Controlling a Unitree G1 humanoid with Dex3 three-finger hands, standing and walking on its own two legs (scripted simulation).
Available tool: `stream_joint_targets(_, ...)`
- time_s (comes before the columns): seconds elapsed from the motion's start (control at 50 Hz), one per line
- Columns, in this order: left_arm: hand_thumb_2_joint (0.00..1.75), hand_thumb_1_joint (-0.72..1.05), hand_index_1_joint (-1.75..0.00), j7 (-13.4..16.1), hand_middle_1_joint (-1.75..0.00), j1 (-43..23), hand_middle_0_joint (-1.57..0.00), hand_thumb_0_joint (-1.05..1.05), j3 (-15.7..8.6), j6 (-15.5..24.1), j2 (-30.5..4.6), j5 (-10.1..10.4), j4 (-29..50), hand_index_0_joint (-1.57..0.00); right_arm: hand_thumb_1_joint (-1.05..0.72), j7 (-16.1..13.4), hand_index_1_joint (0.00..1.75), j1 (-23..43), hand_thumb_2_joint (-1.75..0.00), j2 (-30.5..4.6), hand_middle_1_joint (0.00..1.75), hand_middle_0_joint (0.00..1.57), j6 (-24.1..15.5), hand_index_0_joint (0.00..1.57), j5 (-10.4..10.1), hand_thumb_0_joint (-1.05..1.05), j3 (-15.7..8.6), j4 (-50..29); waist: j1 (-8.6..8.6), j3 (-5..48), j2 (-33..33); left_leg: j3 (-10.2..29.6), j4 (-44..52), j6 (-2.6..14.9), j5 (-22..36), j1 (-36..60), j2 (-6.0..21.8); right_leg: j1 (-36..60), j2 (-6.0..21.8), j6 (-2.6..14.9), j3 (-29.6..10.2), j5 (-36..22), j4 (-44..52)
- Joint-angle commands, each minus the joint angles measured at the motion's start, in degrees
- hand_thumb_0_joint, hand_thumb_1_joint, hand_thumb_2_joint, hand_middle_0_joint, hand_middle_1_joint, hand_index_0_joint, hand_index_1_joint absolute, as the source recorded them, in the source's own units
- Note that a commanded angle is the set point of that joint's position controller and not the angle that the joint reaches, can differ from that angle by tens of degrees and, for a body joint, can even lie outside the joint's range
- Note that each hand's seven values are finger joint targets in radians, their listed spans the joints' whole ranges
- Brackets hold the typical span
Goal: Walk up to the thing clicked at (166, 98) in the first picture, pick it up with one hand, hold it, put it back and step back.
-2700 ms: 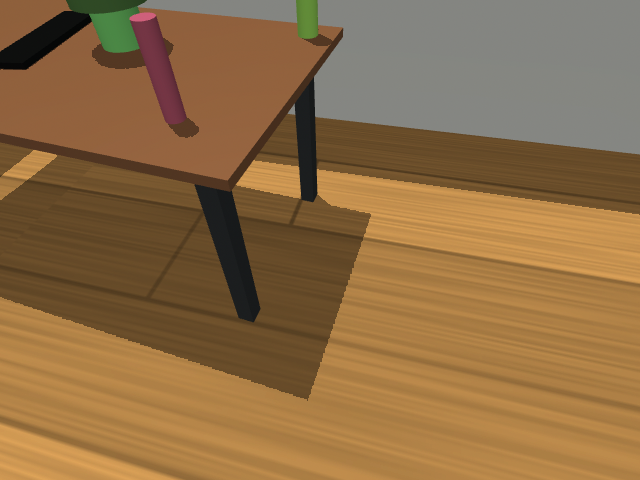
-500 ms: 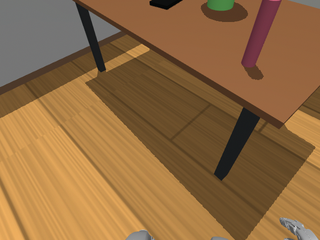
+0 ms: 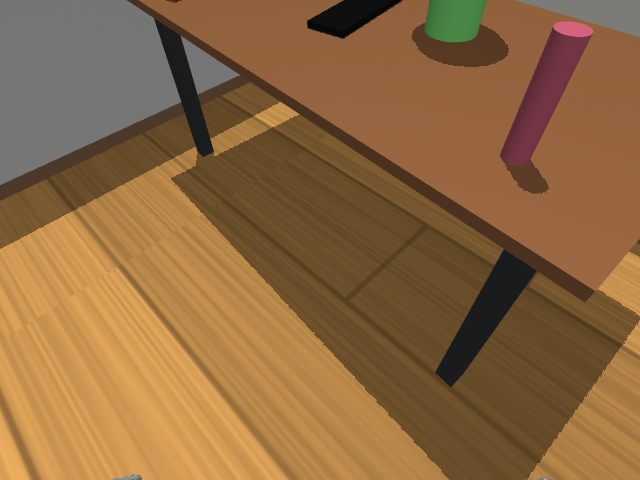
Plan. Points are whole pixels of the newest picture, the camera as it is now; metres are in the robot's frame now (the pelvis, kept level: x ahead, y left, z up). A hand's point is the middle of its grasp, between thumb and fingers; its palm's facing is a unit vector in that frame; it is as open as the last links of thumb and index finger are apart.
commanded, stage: walk up
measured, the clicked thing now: (539, 102) +0.68 -0.34 +0.10
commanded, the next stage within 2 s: stand in 0.92 s
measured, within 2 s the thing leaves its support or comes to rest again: neither
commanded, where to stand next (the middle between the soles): +0.05 -0.04 m, yaw -3 degrees
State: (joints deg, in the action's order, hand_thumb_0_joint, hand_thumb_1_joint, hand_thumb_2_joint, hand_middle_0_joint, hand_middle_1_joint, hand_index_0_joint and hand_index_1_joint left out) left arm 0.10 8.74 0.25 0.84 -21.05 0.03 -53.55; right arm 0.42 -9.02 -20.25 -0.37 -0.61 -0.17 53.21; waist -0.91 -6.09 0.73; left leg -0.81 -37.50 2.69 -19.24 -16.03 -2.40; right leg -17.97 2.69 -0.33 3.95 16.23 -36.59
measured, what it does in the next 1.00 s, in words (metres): stands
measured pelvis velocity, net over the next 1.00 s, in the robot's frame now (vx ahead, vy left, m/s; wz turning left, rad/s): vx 0.00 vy -0.01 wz -0.02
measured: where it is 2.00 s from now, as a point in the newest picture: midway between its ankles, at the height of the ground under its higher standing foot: outside the picture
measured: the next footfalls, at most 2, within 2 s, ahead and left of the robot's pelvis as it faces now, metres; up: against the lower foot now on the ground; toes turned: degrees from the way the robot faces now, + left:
none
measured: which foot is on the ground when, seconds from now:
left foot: down 0.00-1.00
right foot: down 0.00-1.00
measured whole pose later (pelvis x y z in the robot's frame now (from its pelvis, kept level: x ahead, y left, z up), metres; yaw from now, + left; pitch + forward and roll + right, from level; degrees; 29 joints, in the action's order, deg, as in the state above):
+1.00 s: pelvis +0.00 -0.01 +0.03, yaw -1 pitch -2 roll +0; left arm -0.3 6.3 -0.3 0.4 -19.6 -0.8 -66.9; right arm 0.6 -6.0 -19.4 -0.4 0.5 -0.3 66.5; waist -0.3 -2.2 -0.1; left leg -1.1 -17.7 1.4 -9.3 -6.3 -1.7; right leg -9.3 1.3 0.4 3.6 7.0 -18.5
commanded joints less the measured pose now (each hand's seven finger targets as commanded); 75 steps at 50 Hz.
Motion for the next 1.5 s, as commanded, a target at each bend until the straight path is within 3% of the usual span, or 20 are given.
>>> stream_joint_targets(0.0,0.9,0.9,-0.3,0.6,-0.3,-1.3,-0.2,0.0,-3.0,1.2,-12.7,0.5,1.0,-0.2,-0.9,-1.2,0.3,2.6,-0.9,-13.3,0.3,0.2,-1.9,0.2,0.3,0.0,-3.2,-1.6,-0.29,9.4,2.3,11.3,12.6,-0.37,20.5,2.8,9.8,7.9,5.6,3.98,-6.9,-13.2,6.3)
stream_joint_targets(0.22,0.9,0.9,-0.3,-0.1,-0.3,-6.6,-0.2,0.0,-2.2,1.3,-11.6,0.0,-5.6,-0.2,-0.9,-0.4,0.3,7.7,-0.9,-12.2,0.3,0.2,-1.9,0.2,0.7,0.0,-2.2,4.1,-0.24,6.5,0.9,9.7,23.0,-0.53,7.3,3.7,9.2,11.4,5.7,2.16,-7.3,-8.0,16.3)
stream_joint_targets(0.32,0.9,0.9,-0.3,-0.1,-0.3,-7.5,-0.2,0.0,-2.4,1.8,-11.7,-0.2,-7.2,-0.2,-0.9,-0.3,0.3,7.7,-0.9,-12.0,0.3,0.2,-1.9,0.2,0.6,0.0,-2.0,6.4,0.26,8.1,-1.2,8.0,22.3,-0.94,12.0,7.8,8.8,12.0,6.5,1.89,-8.4,-11.5,19.6)
stream_joint_targets(0.62,0.9,0.9,-0.3,0.0,-0.3,-6.3,-0.2,0.0,-3.0,1.5,-11.0,-0.4,-9.9,-0.2,-0.9,-0.5,0.3,7.4,-0.9,-11.4,0.3,0.2,-1.4,0.2,0.9,0.0,-2.2,9.5,0.17,7.1,-0.9,7.8,24.3,-1.23,8.7,7.8,9.0,12.1,6.3,1.49,-8.4,-8.8,22.4)
stream_joint_targets(0.68,0.9,0.9,-0.3,0.0,-0.3,-6.4,-0.2,0.0,-3.1,1.2,-11.1,-0.5,-10.0,-0.2,-0.9,-0.6,0.3,7.1,-0.9,-11.5,0.3,0.2,-1.4,0.2,1.1,0.0,-2.2,9.7,0.21,5.8,-0.7,8.2,25.4,-1.2,5.6,6.0,9.1,11.6,6.2,1.53,-8.5,-7.7,22.3)
stream_joint_targets(0.88,0.9,0.9,-0.3,0.0,-0.3,-5.2,-0.2,0.0,-3.1,1.1,-10.6,-0.6,-10.0,-0.2,-0.9,-0.6,0.3,6.8,-0.9,-11.5,0.3,0.2,-1.4,0.2,1.2,0.0,-2.5,9.7,-0.02,5.9,0.1,8.3,25.2,-1.01,5.9,6.1,9.3,11.3,5.7,1.47,-8.5,-8.0,22.2)
stream_joint_targets(0.9,0.9,0.9,-0.3,0.1,-0.3,-4.7,-0.2,0.0,-2.4,1.0,-10.5,-0.9,-10.0,-0.2,-0.9,-0.5,0.3,5.9,-0.9,-10.7,0.3,0.2,-1.6,0.2,1.3,0.0,-1.9,9.5,0.67,7.9,-0.4,8.8,26.2,-1.06,4.1,5.9,9.7,12.6,5.4,1.47,-8.4,-4.0,21.2)
stream_joint_targets(0.94,0.9,0.9,-0.3,0.1,-0.3,-4.3,-0.2,0.0,-2.3,0.9,-9.9,-0.9,-9.9,-0.2,-0.9,-0.6,0.3,6.9,-0.9,-11.6,0.3,0.2,-1.6,0.2,1.3,0.0,-2.1,9.3,0.05,6.9,0.3,9.1,26.3,-0.98,3.6,4.9,9.7,12.3,5.2,1.38,-8.1,-4.6,20.9)
stream_joint_targets(1.02,0.9,0.9,-0.3,0.2,-0.3,-4.4,-0.2,0.0,-2.2,1.2,-10.7,-0.9,-9.6,-0.2,-0.9,-0.6,0.3,6.2,-0.9,-11.2,0.3,0.2,-1.6,0.2,1.1,0.0,-1.9,9.4,0.5,5.5,-0.8,8.5,24.9,-1.05,6.7,5.5,9.4,11.0,5.7,1.61,-8.6,-5.0,21.7)
stream_joint_targets(1.12,0.9,0.9,-0.3,0.3,-0.3,-4.3,-0.2,0.0,-2.0,1.5,-10.2,-0.7,-9.3,-0.2,-0.9,-0.7,0.3,5.9,-0.9,-11.6,0.3,0.2,-2.0,0.2,1.1,0.0,-1.6,9.5,0.59,7.7,-0.4,7.9,23.4,-1.04,15.3,8.3,9.9,13.2,6.2,1.51,-8.2,-13.0,20.9)
stream_joint_targets(1.2,0.9,0.9,-0.3,0.3,-0.3,-5.0,-0.2,0.0,-2.1,1.3,-10.7,-0.5,-9.3,-0.2,-0.9,-0.8,0.3,4.6,-0.9,-11.3,0.3,0.2,-1.8,0.2,1.0,0.0,-1.3,9.9,1.06,6.3,-0.8,7.7,24.3,-1.4,12.9,7.4,9.6,12.8,6.0,1.41,-8.2,-10.5,21.6)
stream_joint_targets(1.24,0.9,0.9,-0.3,0.3,-0.3,-4.6,-0.2,0.0,-2.1,1.4,-10.5,-0.6,-9.2,-0.2,-0.9,-0.9,0.3,5.7,-0.9,-11.7,0.3,0.2,-1.9,0.2,1.1,0.0,-1.5,9.5,0.68,8.0,-0.4,7.6,23.3,-1.29,15.8,8.9,10.1,13.7,6.2,1.55,-8.0,-12.9,21.0)
stream_joint_targets(1.48,0.9,0.9,-0.3,0.4,-0.3,-5.3,-0.2,0.0,-2.2,1.4,-10.7,-0.5,-9.4,-0.2,-0.9,-1.1,0.3,5.3,-0.9,-11.5,0.3,0.2,-1.7,0.2,1.0,0.0,-1.0,9.6,0.89,8.4,-0.5,7.2,23.1,-1.59,18.5,9.7,10.2,15.0,6.3,1.52,-8.0,-17.5,21.5)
